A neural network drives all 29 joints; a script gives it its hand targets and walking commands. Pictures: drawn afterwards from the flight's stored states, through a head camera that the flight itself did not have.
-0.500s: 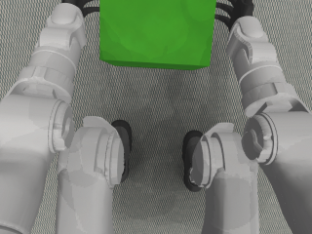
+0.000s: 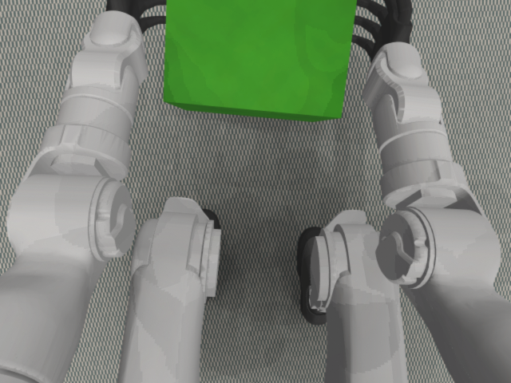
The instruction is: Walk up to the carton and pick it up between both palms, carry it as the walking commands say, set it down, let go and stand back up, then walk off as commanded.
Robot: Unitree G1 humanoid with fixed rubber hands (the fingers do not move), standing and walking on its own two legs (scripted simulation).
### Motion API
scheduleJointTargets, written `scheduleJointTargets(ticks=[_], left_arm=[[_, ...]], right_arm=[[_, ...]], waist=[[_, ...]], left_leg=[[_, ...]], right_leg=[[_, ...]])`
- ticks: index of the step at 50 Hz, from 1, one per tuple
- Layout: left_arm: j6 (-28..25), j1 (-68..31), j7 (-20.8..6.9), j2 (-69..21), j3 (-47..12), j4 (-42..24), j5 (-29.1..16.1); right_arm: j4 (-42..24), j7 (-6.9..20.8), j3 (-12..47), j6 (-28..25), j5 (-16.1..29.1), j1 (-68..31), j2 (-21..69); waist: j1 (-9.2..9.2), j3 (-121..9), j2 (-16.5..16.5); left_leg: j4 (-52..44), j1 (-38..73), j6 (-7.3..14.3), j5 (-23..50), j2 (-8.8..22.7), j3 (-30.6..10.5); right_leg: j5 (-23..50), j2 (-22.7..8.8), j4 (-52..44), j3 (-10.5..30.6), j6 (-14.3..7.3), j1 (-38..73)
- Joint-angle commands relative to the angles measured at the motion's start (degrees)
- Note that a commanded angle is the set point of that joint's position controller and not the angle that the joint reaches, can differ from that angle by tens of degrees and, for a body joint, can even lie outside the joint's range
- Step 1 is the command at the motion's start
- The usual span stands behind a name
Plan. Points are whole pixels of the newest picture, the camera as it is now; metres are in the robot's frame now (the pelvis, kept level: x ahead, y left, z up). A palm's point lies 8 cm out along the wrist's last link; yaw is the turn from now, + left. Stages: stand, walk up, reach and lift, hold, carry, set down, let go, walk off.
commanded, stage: reach and lift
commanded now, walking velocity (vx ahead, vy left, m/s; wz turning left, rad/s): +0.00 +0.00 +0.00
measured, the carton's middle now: (256, 60) +0.53 +0.05 -0.21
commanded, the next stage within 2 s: none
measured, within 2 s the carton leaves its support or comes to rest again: neither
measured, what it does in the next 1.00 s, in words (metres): rises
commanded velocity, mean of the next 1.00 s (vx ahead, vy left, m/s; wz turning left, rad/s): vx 0.00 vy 0.00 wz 0.00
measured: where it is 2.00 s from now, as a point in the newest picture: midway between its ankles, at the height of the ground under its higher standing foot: (256, 282)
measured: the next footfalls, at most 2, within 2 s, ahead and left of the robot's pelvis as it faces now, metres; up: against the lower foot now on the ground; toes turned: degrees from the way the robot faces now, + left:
none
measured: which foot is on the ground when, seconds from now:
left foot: down 0.00-1.00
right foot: down 0.00-1.00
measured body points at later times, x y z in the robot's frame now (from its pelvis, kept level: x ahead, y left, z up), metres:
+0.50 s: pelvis +0.01 +0.00 +0.04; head +0.32 +0.04 +0.36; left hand +0.54 +0.20 -0.08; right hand +0.54 -0.11 -0.07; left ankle +0.13 +0.13 -0.33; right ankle +0.11 -0.13 -0.33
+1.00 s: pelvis +0.01 +0.00 +0.09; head +0.29 +0.03 +0.43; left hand +0.52 +0.20 -0.01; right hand +0.52 -0.11 +0.00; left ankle +0.13 +0.13 -0.33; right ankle +0.11 -0.13 -0.33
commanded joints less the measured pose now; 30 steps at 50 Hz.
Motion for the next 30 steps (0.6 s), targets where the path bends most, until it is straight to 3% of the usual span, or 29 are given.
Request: scheduleJointTargets(ticks=[1,8,17,30], left_arm=[[0.16,-30.15,-16.96,-57.24,-15.78,-9.61,-3.12],[1.35,-28.26,-17.02,-58.69,-15.82,-11.99,-0.73],[2.27,-26.75,-16.14,-63.08,-20.82,-17.59,-2.20],[3.97,-23.13,-16.19,-65.48,-15.77,-14.42,3.23]], right_arm=[[-7.27,16.82,21.33,0.58,3.18,-37.18,53.79],[-6.73,17.89,20.19,1.71,1.85,-33.86,54.64],[-11.53,17.79,24.76,2.60,3.47,-32.03,58.79],[-8.51,18.69,20.67,4.38,-1.70,-27.43,59.67]], waist=[[1.48,-68.18,2.18],[1.19,-70.12,4.01],[1.04,-81.95,4.83],[-0.12,-74.73,4.58]], left_leg=[[-9.76,40.10,1.75,13.46,-4.21,6.91],[-11.45,41.91,1.28,15.20,-4.53,6.84],[-13.39,48.86,0.51,20.93,-5.26,7.04],[-20.51,44.92,0.60,13.10,-6.25,6.78]], right_leg=[[10.98,3.31,-12.19,-7.72,-2.03,25.30],[12.34,3.65,-13.71,-7.84,-2.07,23.92],[17.15,4.15,-15.49,-8.17,-1.92,28.17],[11.60,4.50,-22.46,-7.34,-2.45,25.61]])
